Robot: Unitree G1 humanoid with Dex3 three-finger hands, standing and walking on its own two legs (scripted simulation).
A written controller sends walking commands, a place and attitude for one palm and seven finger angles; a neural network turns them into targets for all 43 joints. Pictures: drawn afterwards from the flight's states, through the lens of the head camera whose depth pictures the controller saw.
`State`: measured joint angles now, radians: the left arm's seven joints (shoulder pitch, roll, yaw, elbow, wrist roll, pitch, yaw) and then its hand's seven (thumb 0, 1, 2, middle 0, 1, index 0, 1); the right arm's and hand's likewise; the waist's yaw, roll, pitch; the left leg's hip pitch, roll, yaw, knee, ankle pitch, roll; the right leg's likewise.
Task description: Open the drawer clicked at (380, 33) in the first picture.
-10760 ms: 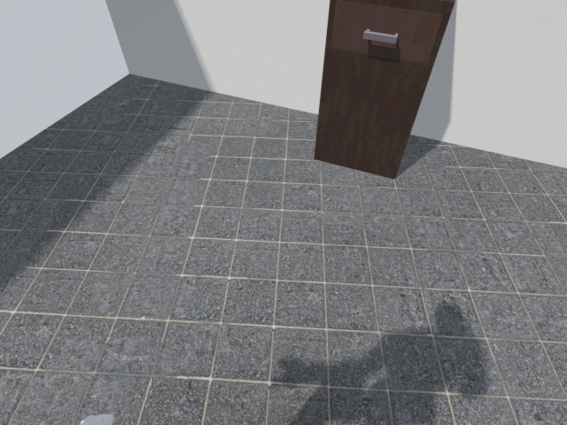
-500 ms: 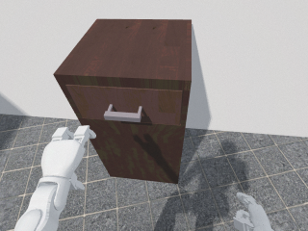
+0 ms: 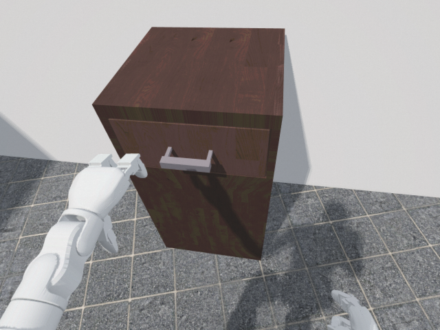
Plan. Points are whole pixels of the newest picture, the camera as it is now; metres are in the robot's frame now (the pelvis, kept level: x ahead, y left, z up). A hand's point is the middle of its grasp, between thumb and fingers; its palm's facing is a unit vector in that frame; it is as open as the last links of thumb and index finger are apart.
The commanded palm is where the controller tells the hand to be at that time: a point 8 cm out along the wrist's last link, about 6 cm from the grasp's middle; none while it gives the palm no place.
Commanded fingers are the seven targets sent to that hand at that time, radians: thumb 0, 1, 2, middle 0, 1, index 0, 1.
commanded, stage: raise the hand with hooked fingers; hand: left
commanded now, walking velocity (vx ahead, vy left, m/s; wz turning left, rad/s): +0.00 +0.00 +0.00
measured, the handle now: (187, 158) +0.52 +0.16 -0.05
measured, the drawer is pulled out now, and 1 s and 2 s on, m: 0.00 0.00 0.00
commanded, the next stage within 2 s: move the hooked fingers above the handle in 0.18 s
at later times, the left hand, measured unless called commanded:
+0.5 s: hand (129, 200) +0.31 +0.21 +0.07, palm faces +0.01 -0.08 -1.00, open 13.9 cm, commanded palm +0.30 +0.22 +0.12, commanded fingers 0.00 -0.50 0.30 -0.30 -1.20 -0.30 -1.20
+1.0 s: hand (151, 178) +0.38 +0.20 +0.04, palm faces -0.02 -0.06 -1.00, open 13.9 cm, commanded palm +0.37 +0.21 +0.10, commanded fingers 0.00 -0.50 0.30 -0.30 -1.20 -0.30 -1.20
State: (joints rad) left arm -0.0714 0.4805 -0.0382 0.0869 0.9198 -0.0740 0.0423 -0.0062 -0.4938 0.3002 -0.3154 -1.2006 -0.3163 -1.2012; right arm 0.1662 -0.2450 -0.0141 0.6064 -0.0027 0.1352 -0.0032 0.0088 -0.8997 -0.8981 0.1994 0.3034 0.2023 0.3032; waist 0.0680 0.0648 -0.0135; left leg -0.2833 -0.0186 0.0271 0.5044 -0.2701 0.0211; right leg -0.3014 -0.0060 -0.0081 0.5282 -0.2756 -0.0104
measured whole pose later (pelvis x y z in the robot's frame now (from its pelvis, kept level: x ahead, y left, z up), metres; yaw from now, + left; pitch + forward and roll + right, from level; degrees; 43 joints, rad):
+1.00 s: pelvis +0.00 -0.01 -0.01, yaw +0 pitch +8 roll +1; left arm -0.38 0.44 -0.10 0.48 1.00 -0.10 0.17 -0.01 -0.49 0.30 -0.32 -1.20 -0.32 -1.20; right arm 0.24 -0.26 -0.06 0.66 0.01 0.13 -0.03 0.01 -0.90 -0.90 0.20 0.30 0.20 0.30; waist 0.01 0.04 -0.06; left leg -0.43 0.00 0.03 0.60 -0.31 0.01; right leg -0.45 0.01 -0.01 0.63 -0.32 -0.03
